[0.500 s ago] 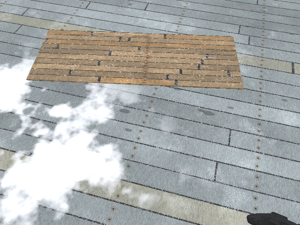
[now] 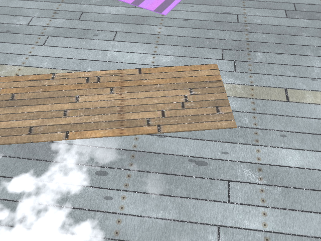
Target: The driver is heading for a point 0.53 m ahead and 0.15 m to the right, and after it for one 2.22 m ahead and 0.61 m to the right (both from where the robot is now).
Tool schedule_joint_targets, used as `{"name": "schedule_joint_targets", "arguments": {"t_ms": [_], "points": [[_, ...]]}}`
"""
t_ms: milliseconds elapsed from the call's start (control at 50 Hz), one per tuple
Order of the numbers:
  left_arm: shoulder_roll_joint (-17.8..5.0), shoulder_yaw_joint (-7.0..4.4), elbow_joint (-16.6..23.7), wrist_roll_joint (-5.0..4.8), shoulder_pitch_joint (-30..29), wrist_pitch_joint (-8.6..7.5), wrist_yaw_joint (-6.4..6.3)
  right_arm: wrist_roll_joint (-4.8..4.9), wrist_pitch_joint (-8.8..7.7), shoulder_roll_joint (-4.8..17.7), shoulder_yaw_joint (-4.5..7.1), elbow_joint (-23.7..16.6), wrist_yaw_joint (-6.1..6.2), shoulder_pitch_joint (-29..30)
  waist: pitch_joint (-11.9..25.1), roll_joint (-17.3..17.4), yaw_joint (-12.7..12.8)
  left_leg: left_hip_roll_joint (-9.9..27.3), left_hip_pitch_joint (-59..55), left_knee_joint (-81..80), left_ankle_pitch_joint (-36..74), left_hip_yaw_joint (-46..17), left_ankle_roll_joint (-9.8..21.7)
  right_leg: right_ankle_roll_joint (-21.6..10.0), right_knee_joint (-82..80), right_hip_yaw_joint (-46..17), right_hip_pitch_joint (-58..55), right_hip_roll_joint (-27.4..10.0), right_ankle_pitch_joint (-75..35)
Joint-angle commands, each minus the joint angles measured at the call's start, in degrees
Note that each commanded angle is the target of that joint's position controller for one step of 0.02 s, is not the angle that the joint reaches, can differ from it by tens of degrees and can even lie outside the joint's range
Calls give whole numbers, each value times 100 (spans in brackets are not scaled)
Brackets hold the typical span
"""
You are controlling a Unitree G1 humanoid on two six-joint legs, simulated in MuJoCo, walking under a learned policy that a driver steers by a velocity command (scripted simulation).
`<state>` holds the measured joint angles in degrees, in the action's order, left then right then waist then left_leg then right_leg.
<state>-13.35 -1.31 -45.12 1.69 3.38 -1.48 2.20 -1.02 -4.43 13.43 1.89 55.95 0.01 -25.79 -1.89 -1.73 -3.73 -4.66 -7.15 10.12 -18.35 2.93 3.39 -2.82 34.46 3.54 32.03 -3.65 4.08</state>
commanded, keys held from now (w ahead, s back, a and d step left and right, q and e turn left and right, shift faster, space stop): w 0.48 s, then w+e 0.52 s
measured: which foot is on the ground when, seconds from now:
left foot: down 0.00-0.08, up 0.10-0.56, down 0.58-1.00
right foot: up 0.00-0.04, down 0.06-0.60, up 0.62-1.00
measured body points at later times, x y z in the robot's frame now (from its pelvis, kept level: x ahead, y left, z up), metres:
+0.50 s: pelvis +0.27 -0.02 +0.01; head +0.30 -0.02 +0.46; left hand +0.21 +0.23 -0.14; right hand +0.44 -0.25 -0.11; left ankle +0.43 +0.10 -0.70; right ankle +0.16 -0.10 -0.73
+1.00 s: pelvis +0.53 +0.00 +0.01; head +0.56 +0.00 +0.46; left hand +0.73 +0.20 -0.12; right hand +0.45 -0.23 -0.14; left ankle +0.45 +0.09 -0.73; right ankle +0.66 -0.15 -0.69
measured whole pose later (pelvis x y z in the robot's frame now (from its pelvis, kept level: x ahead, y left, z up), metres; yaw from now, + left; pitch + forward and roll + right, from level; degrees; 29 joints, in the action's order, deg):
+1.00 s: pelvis +0.53 +0.00 +0.01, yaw -13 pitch +0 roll +1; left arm -12.8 -3.0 -50.4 1.8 5.5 0.1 3.2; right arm -1.0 -5.9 11.2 2.4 57.5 1.1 -23.1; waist -3.0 -1.9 -1.7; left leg -1.4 -3.3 13.1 -16.6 16.2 2.3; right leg -3.8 43.3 4.0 35.9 -5.0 1.1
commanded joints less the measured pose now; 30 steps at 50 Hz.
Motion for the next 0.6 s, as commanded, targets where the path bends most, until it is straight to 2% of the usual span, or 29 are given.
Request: {"name": "schedule_joint_targets", "arguments": {"t_ms": [20, 40, 60, 80, 100, 120, 140, 160, 180, 200, 260, 340, 400, 440, 500, 520, 540, 560, 580, 600], "points": [[-576, -173, 257, 3, 212, -142, -83, -34, -39, 999, 200, -110, 68, 36, -100, 580, 457, 1701, 133, 899, 5033, -496, 584, -297, -332, 183, -742, 373, 553], [-654, -235, -32, 32, 1062, -193, -136, -23, -12, 1017, 200, -90, 65, 129, 349, 445, 846, 1494, 294, 1923, 5391, -299, 478, -433, -702, 287, -1765, 564, 426], [-966, -345, -335, 142, 2110, -251, -206, 8, -21, 888, 147, -164, 64, 124, 1007, 198, 1211, 1242, 1230, 3334, 4278, -136, 370, -671, -737, -321, -3306, -2, 544], [-1706, -541, -403, 240, 2717, -252, -246, 221, -39, 294, 13, -352, 5, -435, 1821, -1118, 1081, 283, 3235, 5655, 1217, 234, 59, -1370, -1135, -3069, -4989, -1781, 1251], [-1530, -507, -412, -5, 2407, -186, -183, 61, -38, 690, 132, -261, 18, -327, 1863, -871, 970, -8, 3946, 6405, -1042, -591, 143, -1503, -1866, -4344, -4799, -2000, 1111], [-1248, -439, -340, -105, 1748, -167, -168, 19, -22, 751, 175, -356, 10, 102, 900, -428, 693, 399, 4264, 6532, -621, -741, 195, -1356, -1878, -3348, -3974, -1791, 1403], [-833, -335, -282, -101, 1341, -192, -142, 13, -50, 672, 141, -412, -25, 394, 392, -73, 589, 638, 4201, 6207, -190, -683, 201, -1217, -2106, -2682, -3211, -1545, 1152], [-638, -274, -313, -88, 1168, -225, -144, 8, -19, 551, 132, -409, -46, 483, 116, -91, 433, 830, 4007, 5828, 26, -622, 188, -1006, -2304, -2142, -2733, -1245, 893], [-501, -229, -395, -104, 1114, -257, -160, -77, 57, 496, 118, -384, -70, 414, -7, -233, 282, 939, 3731, 5557, 142, -584, 118, -860, -2443, -1744, -2346, -1021, 549], [-471, -214, -457, -91, 1177, -300, -164, -115, 130, 407, 99, -318, -109, 324, 35, -269, 224, 944, 3531, 5492, 238, -516, 61, -845, -2524, -1497, -2196, -924, 241], [-645, -262, -684, -126, 1540, -410, -156, -110, 220, 333, 85, -436, -173, 705, -64, -162, 198, 1061, 3870, 5118, 636, -353, -97, -961, -2759, -1128, -2223, -845, -259], [-599, -237, -886, -139, 1894, -409, -155, -84, 224, 307, 49, -746, -195, 1712, -320, -132, 398, 1155, 4394, 3930, 1417, -158, -280, -916, -2917, -757, -2514, -652, -529], [-642, -235, -1010, -131, 2133, -415, -168, -46, 198, 209, -14, -904, -205, 2284, -346, -169, 560, 1012, 4173, 3017, 1837, 16, -280, -847, -2857, -557, -2707, -612, -893], [-661, -233, -1108, -110, 2319, -404, -192, -39, 188, 237, -22, -987, -192, 2564, -366, -185, 653, 920, 4111, 2662, 1881, 89, -225, -838, -2761, -529, -3006, -697, -1134], [-692, -239, -1232, -67, 2437, -364, -249, -49, 149, 348, 13, -1107, -166, 2772, -427, -195, 656, 840, 4042, 2328, 1519, 35, -57, -811, -2456, -644, -3497, -926, -1682], [-731, -248, -1251, -52, 2388, -348, -269, -51, 120, 385, 33, -1116, -154, 2706, -408, -200, 582, 777, 3892, 2212, 1293, 25, 8, -786, -2257, -699, -3603, -971, -2022], [-788, -262, -1242, -38, 2271, -334, -284, -55, 82, 439, 65, -1059, -131, 2453, -302, -213, 436, 661, 3508, 2065, 1039, 39, 78, -727, -1921, -716, -3629, -969, -2588], [-839, -274, -1229, -36, 2149, -321, -284, -66, 33, 518, 117, -886, -92, 1890, -24, -190, 183, 484, 2782, 1835, 896, 98, 162, -654, -1284, -683, -3557, -872, -3184], [-779, -249, -1207, -60, 2070, -312, -268, -125, -47, 681, 202, -560, -30, 906, 528, 60, -221, 491, 1467, 1501, 1110, 56, 305, -539, -163, -488, -3117, -572, -3004], [-536, -170, -999, -120, 2065, -333, -248, -274, -102, 1184, 337, -403, 61, -136, 1359, 668, -536, 1784, -68, 1408, 598, -1276, 579, -417, 1540, -254, -1990, -197, -1207]]}}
